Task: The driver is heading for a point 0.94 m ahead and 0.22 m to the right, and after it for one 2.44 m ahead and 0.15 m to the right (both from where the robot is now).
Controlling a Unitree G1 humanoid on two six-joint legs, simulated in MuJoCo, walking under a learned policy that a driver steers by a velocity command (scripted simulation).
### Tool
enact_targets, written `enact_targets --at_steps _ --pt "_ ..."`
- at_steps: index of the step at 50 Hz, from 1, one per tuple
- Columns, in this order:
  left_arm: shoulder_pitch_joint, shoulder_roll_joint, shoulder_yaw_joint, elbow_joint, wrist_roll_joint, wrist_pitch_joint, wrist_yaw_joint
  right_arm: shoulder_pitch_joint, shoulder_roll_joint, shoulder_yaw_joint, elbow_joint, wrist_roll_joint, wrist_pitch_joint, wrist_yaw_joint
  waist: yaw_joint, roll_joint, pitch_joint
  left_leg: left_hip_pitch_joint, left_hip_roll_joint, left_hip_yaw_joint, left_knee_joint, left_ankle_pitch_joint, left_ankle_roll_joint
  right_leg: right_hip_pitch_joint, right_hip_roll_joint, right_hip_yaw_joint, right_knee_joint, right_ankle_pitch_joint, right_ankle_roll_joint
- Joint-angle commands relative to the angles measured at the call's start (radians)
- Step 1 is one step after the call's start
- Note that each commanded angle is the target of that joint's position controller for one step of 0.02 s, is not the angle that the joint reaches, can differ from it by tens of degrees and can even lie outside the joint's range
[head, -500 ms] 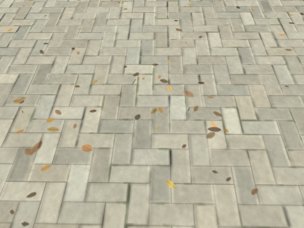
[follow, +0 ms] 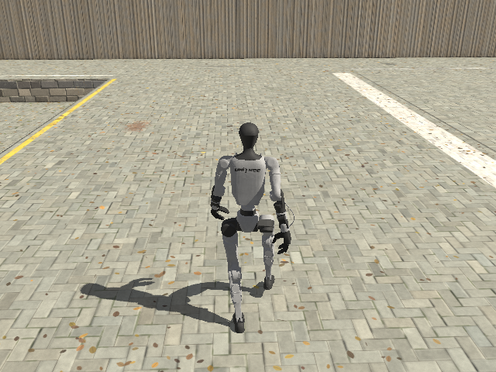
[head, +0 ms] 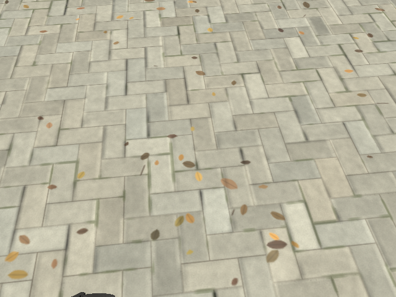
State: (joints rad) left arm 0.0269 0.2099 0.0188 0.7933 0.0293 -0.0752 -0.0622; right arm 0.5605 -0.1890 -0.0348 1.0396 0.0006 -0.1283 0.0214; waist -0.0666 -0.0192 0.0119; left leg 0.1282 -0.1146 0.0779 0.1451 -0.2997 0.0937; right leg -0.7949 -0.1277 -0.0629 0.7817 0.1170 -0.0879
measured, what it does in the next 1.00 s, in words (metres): walks ahead, turning right: right foot, then left foot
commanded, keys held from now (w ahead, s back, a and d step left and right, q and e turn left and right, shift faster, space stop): w+shift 0.30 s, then shift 0.12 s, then e+shift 0.58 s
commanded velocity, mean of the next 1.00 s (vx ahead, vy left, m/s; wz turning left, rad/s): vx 0.52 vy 0.00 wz -0.36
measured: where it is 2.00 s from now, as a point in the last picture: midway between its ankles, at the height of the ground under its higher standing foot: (235, 220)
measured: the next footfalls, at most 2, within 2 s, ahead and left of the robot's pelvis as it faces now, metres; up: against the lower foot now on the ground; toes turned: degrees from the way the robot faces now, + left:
right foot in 0.14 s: +0.36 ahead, -0.08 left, +0.00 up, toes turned -3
left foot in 0.56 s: +0.78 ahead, +0.09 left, +0.00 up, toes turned -5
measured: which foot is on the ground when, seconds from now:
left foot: down 0.00-0.16, up 0.18-0.54, down 0.56-1.00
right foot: up 0.00-0.12, down 0.14-0.56, up 0.58-1.00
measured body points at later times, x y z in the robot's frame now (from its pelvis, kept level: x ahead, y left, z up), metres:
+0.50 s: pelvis +0.47 -0.01 +0.00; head +0.51 -0.01 +0.44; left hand +0.37 +0.23 -0.14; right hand +0.71 -0.21 -0.09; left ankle +0.71 +0.11 -0.69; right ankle +0.32 -0.08 -0.73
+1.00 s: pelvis +0.65 +0.00 +0.00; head +0.68 -0.04 +0.45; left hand +0.91 +0.19 -0.08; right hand +0.68 -0.33 -0.11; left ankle +0.74 +0.09 -0.73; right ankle +0.65 -0.13 -0.71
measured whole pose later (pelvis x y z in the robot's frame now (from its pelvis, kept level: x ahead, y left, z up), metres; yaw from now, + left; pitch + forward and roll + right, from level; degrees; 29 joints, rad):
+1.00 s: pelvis +0.65 +0.00 +0.00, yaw -25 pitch +1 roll +2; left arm 0.15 0.29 0.09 0.67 -0.03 0.07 -0.01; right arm 0.07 -0.31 -0.07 0.80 0.00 -0.01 -0.03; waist 0.00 0.01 0.06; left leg -0.27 0.10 0.34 0.44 -0.16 0.02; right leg -0.47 -0.10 -0.07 0.77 -0.27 -0.01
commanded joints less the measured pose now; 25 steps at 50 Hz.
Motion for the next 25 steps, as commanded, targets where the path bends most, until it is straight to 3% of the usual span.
enact_targets --at_steps 1,3,4,5,6,7,8,9,10,11,12,14,15,16,18,19,20,21,22,23,25 --pt "-0.135 0.036 -0.008 -0.079 -0.012 -0.010 -0.002 -0.006 -0.134 -0.010 -0.053 0.007 -0.026 -0.013 0.024 0.027 0.167 -0.193 0.246 -0.065 -0.172 0.670 0.056 0.210 0.075 -0.084 -0.180 0.094 -0.026" --pt "-0.123 0.066 0.000 -0.083 -0.009 -0.013 0.010 0.004 -0.176 -0.012 -0.048 -0.006 -0.017 -0.022 0.046 0.078 0.102 -0.017 0.271 -0.042 -0.052 1.065 0.037 0.259 0.145 -0.109 -0.230 0.006 -0.051" --pt "-0.077 0.089 0.008 -0.075 -0.008 -0.012 0.018 0.005 -0.202 -0.016 -0.043 -0.018 -0.008 -0.032 0.077 0.116 0.048 0.049 0.291 -0.040 0.054 1.255 0.028 0.311 0.184 -0.112 -0.233 -0.077 -0.062" --pt "0.042 0.122 0.022 -0.047 -0.010 -0.012 0.029 -0.003 -0.225 -0.022 -0.037 -0.033 0.007 -0.044 0.140 0.146 -0.024 0.076 0.307 -0.040 0.223 1.360 0.024 0.424 0.211 -0.094 -0.236 -0.150 -0.077" --pt "0.233 0.160 0.041 0.010 -0.012 -0.012 0.044 -0.033 -0.247 -0.030 -0.040 -0.045 0.023 -0.053 0.228 0.161 -0.122 0.052 0.316 -0.034 0.456 1.354 0.028 0.605 0.219 -0.073 -0.251 -0.213 -0.096" --pt "0.428 0.203 0.063 0.067 0.002 -0.008 0.062 -0.083 -0.242 -0.032 -0.054 -0.046 0.030 -0.053 0.320 0.144 -0.204 -0.106 0.286 -0.019 0.742 1.156 0.034 0.845 0.153 -0.015 -0.263 -0.276 -0.123" --pt "0.531 0.287 0.089 0.083 0.032 -0.005 0.077 -0.061 -0.114 -0.007 -0.095 -0.029 0.022 -0.035 0.285 -0.045 -0.306 -0.443 0.167 -0.019 1.146 0.497 0.035 1.119 -0.107 0.310 -0.232 -0.569 -0.179" --pt "0.490 0.284 0.096 0.088 0.030 -0.005 0.055 0.029 -0.066 0.002 -0.118 0.030 0.000 -0.014 0.184 -0.258 -0.412 -0.768 0.017 -0.150 1.411 -0.148 0.020 1.284 -0.278 0.879 -0.443 -0.731 -0.294" --pt "0.392 0.213 0.089 0.089 0.013 -0.010 0.042 -0.117 -0.141 -0.009 -0.148 0.020 -0.003 -0.026 0.177 -0.099 -0.245 -0.879 0.110 -0.182 1.385 -0.035 0.053 1.167 -0.209 0.773 -0.509 -0.723 -0.242" --pt "0.342 0.149 0.075 0.097 0.005 -0.020 0.037 -0.209 -0.143 -0.009 -0.173 0.013 -0.007 -0.024 0.160 0.000 -0.122 -0.876 0.147 -0.170 1.319 0.041 0.055 0.997 -0.184 0.618 -0.535 -0.602 -0.217" --pt "0.311 0.101 0.063 0.108 0.014 -0.028 0.035 -0.241 -0.119 -0.004 -0.179 0.000 -0.002 -0.018 0.117 0.077 -0.049 -0.833 0.181 -0.173 1.254 0.057 0.053 0.852 -0.144 0.516 -0.564 -0.511 -0.187" --pt "0.322 0.044 0.039 0.142 0.004 -0.042 0.043 -0.234 -0.064 0.008 -0.191 -0.040 0.030 0.004 0.045 0.056 0.013 -0.749 0.226 -0.172 1.167 0.058 0.029 0.658 -0.059 0.365 -0.603 -0.442 -0.131" --pt "0.332 0.070 0.043 0.155 -0.007 -0.048 0.048 -0.229 -0.043 0.016 -0.207 -0.047 0.042 0.017 0.021 -0.004 0.027 -0.763 0.237 -0.158 1.134 0.046 0.009 0.620 -0.067 0.364 -0.644 -0.482 -0.149" --pt "0.332 0.076 0.041 0.161 -0.017 -0.059 0.050 -0.279 -0.052 0.017 -0.222 -0.051 0.049 0.023 0.016 0.012 0.094 -0.800 0.259 -0.140 1.094 0.061 -0.016 0.570 -0.062 0.321 -0.674 -0.345 -0.153" --pt "0.353 0.095 0.036 0.170 -0.022 -0.073 0.044 -0.388 -0.070 0.021 -0.270 -0.050 0.047 0.021 0.016 0.034 0.153 -0.793 0.242 -0.062 0.921 0.146 -0.048 0.516 -0.016 0.164 -0.664 0.198 -0.138" --pt "0.347 0.097 0.033 0.171 -0.026 -0.077 0.040 -0.420 -0.058 0.029 -0.283 -0.049 0.038 0.022 0.014 0.036 0.155 -0.720 0.223 -0.029 0.767 0.236 -0.050 0.483 0.038 0.079 -0.643 0.355 -0.110" --pt "0.357 0.092 0.030 0.179 -0.034 -0.080 0.037 -0.452 -0.041 0.040 -0.286 -0.042 0.028 0.027 0.032 0.027 0.144 -0.619 0.185 0.020 0.611 0.344 -0.047 0.453 0.087 0.019 -0.628 0.400 -0.082" --pt "0.401 0.108 0.031 0.191 -0.044 -0.084 0.037 -0.479 -0.031 0.046 -0.285 -0.033 0.021 0.032 0.064 0.006 0.119 -0.530 0.144 0.054 0.519 0.465 -0.043 0.459 0.089 0.019 -0.627 0.392 -0.073" --pt "0.437 0.134 0.032 0.182 -0.066 -0.079 0.056 -0.566 -0.052 0.032 -0.308 0.028 -0.004 0.011 0.111 -0.003 0.071 -0.518 0.114 0.003 0.479 0.511 -0.054 0.519 0.061 0.078 -0.593 0.373 -0.068" --pt "0.456 0.170 0.036 0.192 -0.071 -0.072 0.067 -0.595 -0.079 0.029 -0.337 0.030 -0.013 0.006 0.099 -0.029 0.055 -0.529 0.100 -0.026 0.394 0.546 -0.047 0.598 0.039 0.113 -0.576 0.358 -0.062" --pt "0.468 0.196 0.043 0.193 -0.062 -0.046 0.083 -0.590 -0.149 0.004 -0.352 0.003 -0.019 -0.002 0.072 -0.072 0.021 -0.497 0.064 -0.061 0.293 0.573 -0.030 0.729 0.019 0.173 -0.494 0.360 -0.033"
Over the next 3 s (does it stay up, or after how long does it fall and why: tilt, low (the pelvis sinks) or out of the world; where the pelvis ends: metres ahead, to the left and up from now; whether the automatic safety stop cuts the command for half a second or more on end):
stays up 0.92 -0.30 0.01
